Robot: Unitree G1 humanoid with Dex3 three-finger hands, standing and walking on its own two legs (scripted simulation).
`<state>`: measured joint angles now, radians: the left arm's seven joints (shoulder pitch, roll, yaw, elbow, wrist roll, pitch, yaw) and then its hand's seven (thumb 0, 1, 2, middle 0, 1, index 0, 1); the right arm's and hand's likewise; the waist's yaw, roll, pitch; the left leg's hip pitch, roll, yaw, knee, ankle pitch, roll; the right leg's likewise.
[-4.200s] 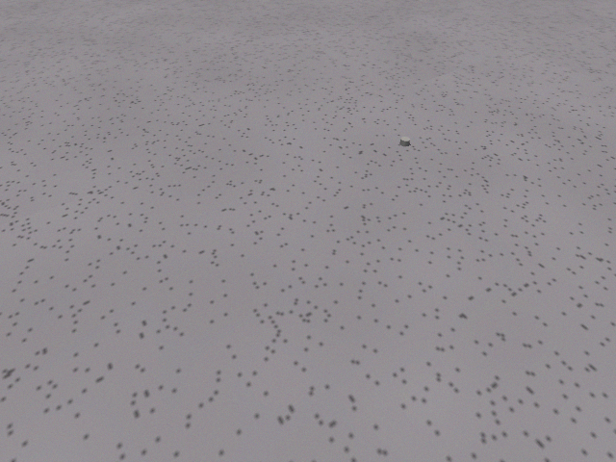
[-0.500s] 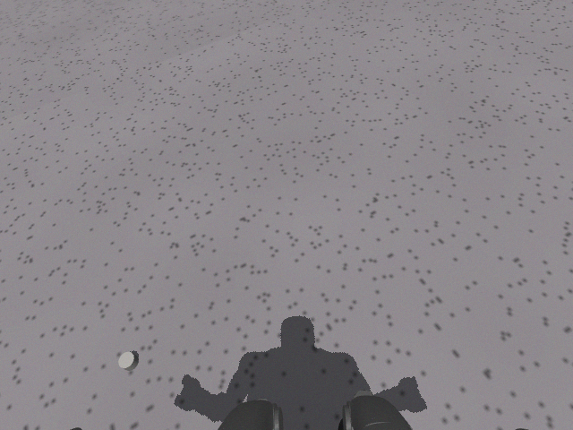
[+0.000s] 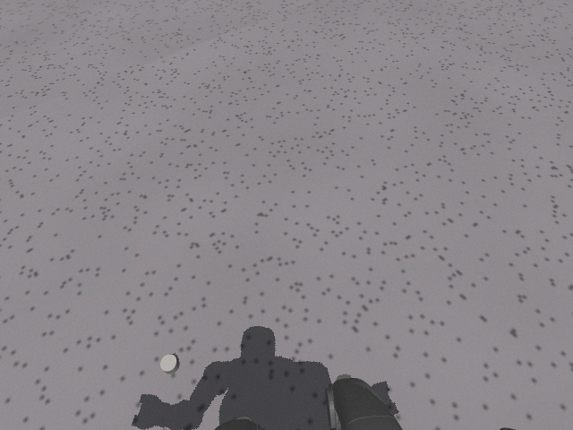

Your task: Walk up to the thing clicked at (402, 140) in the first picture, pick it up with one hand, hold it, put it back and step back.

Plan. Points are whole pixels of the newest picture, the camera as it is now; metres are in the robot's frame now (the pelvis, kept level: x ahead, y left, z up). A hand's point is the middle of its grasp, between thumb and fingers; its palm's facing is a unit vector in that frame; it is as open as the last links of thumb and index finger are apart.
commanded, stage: walk up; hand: left
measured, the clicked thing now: (170, 364) +0.41 +0.38 -0.71
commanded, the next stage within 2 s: none
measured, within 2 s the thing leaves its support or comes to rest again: neither
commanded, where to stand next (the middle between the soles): +0.00 +0.21 m, yaw -10 degrees
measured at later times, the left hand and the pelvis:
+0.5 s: hand out of the picture +0.02 +0.57 -0.13, palm faces -0.04 -0.76 -0.64, open 7.4 cm; pelvis -0.08 +0.24 -0.03, yaw -5 degrees
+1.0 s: hand out of the picture +0.08 +0.49 -0.13, palm faces -0.23 -0.90 -0.38, open 7.4 cm; pelvis -0.08 +0.24 +0.01, yaw -12 degrees
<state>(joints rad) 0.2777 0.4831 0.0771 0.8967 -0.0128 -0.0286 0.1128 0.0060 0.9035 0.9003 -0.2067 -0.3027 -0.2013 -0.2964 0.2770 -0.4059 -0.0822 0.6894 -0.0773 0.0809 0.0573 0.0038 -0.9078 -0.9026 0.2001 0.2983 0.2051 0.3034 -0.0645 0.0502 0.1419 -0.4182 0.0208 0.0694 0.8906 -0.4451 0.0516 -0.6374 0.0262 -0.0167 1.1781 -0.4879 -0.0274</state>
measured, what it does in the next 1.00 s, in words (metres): steps to the left: right foot, then left foot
